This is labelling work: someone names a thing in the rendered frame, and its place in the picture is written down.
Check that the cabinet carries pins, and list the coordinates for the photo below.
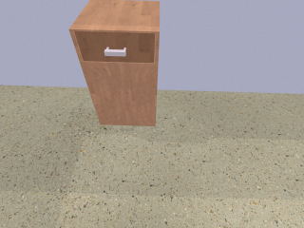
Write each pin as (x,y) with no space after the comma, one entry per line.
(123,93)

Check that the drawer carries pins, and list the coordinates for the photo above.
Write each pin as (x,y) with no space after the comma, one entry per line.
(140,47)

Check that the handle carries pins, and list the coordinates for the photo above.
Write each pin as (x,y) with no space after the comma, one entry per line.
(115,52)

